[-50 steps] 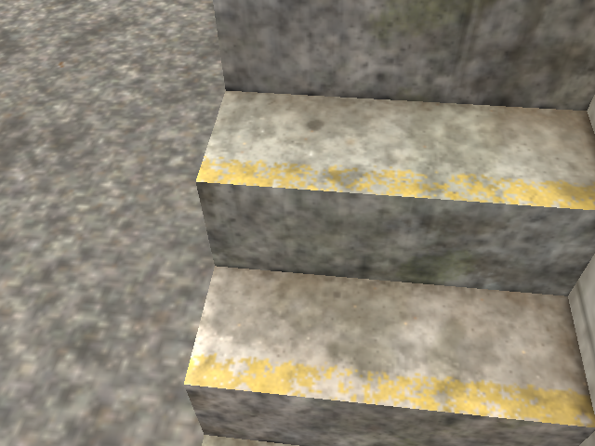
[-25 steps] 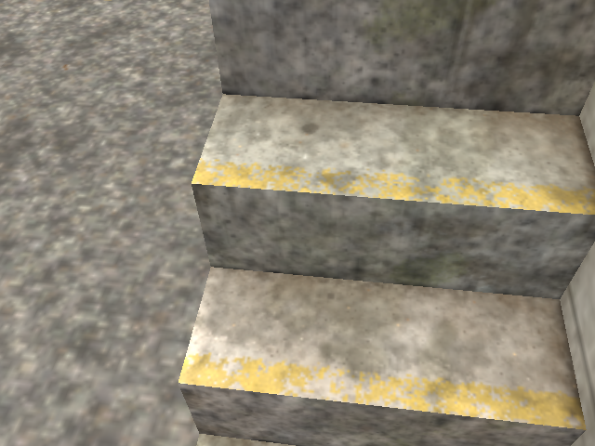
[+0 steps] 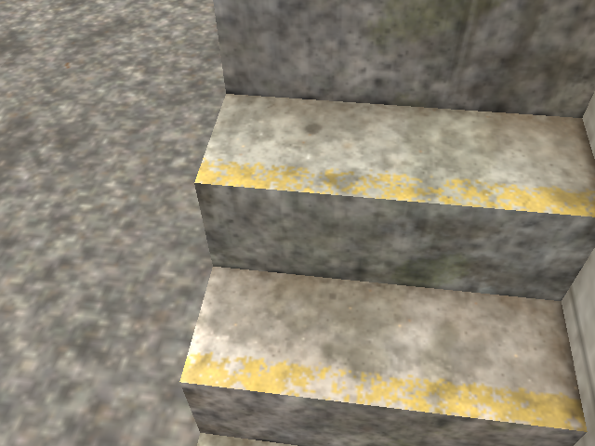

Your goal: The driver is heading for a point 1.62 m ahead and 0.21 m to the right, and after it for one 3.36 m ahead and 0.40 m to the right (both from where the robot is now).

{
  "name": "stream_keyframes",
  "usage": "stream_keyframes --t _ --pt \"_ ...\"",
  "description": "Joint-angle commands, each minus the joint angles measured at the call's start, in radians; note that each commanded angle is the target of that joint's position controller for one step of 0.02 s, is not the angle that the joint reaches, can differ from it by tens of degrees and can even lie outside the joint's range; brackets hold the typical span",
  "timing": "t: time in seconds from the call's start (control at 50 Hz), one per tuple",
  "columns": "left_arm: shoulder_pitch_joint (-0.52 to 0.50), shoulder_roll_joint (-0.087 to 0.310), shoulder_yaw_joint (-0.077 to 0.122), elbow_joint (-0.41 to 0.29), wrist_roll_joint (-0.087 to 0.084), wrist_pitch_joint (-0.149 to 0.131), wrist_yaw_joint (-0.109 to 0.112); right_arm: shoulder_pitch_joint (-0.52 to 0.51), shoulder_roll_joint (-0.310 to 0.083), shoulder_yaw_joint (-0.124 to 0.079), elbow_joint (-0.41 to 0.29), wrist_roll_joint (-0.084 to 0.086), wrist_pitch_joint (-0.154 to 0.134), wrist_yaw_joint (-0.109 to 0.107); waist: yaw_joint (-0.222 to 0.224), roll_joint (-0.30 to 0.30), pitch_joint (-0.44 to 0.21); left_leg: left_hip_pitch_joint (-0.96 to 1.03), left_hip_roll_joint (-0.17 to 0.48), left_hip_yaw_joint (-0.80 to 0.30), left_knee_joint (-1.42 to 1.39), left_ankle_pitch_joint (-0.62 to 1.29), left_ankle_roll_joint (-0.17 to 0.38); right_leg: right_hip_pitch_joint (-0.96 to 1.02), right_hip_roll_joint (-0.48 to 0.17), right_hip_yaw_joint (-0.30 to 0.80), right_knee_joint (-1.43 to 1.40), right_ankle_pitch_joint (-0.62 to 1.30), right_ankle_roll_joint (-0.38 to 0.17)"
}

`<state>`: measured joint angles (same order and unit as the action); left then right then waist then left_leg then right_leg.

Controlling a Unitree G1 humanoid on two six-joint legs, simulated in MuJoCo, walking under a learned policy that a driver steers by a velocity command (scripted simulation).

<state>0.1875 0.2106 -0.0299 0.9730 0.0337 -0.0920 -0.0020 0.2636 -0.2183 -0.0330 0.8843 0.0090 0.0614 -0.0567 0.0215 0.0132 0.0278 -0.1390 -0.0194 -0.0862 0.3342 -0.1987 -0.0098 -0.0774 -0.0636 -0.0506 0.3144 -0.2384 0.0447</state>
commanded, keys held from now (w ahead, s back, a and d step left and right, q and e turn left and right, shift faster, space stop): w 1.00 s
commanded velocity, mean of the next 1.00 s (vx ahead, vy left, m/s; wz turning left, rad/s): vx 0.23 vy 0.07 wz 0.00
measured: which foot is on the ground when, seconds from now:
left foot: down 0.00-1.00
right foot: down 0.00-1.00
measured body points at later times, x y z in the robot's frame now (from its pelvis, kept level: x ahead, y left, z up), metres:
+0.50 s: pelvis +0.00 +0.00 +0.00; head +0.02 +0.00 +0.45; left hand +0.07 +0.25 -0.14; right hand +0.06 -0.25 -0.15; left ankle -0.01 +0.13 -0.75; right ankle -0.05 -0.14 -0.75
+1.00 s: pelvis +0.00 +0.00 +0.00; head +0.02 -0.01 +0.45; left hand +0.07 +0.25 -0.13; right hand +0.05 -0.26 -0.15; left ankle -0.01 +0.13 -0.75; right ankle -0.05 -0.14 -0.75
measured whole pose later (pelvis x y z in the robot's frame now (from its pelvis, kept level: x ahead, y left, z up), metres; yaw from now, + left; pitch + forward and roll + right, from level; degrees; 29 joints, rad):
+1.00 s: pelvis +0.00 +0.00 +0.00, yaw +0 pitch +0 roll +0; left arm 0.24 0.23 -0.04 0.95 0.03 -0.09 0.00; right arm 0.27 -0.24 -0.02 0.94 0.01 0.06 -0.05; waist 0.02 0.01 0.02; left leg -0.13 -0.02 -0.09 0.31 -0.19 -0.01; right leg -0.07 -0.07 -0.05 0.30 -0.23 0.05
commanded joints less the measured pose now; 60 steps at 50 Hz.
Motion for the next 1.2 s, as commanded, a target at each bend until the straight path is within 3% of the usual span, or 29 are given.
stream_keyframes --t 0.02,0.18,1.2 --pt "0.013 0.106 0.019 -0.042 -0.001 -0.010 0.002 0.035 -0.100 -0.020 -0.034 0.000 -0.008 -0.002 0.000 -0.016 -0.028 0.088 0.053 -0.042 -0.006 0.336 0.041 -0.078 -0.027 0.019 -0.058 0.136 -0.010" --pt "0.026 0.112 0.018 -0.043 -0.008 -0.011 0.002 0.040 -0.104 -0.017 -0.018 -0.003 -0.011 0.001 0.002 -0.019 -0.026 0.091 0.057 -0.047 -0.013 0.342 0.045 -0.075 -0.028 0.019 -0.061 0.133 -0.009" --pt "0.084 0.133 0.008 -0.072 0.000 -0.011 0.001 0.038 -0.131 -0.012 0.034 0.003 -0.007 -0.001 0.001 -0.021 -0.019 0.079 0.054 -0.043 -0.022 0.332 0.035 -0.069 -0.031 0.027 -0.067 0.141 -0.008"
Velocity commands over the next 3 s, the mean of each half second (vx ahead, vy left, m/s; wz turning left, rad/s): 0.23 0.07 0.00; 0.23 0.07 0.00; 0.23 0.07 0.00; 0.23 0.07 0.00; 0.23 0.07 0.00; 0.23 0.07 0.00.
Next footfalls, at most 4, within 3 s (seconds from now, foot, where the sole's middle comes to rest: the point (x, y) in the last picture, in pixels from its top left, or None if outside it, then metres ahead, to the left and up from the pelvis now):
none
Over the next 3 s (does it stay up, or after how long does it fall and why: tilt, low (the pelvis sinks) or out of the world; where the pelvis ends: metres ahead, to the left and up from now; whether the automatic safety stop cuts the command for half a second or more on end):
stays up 0.00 0.00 0.00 its command is cut before an obstacle from the start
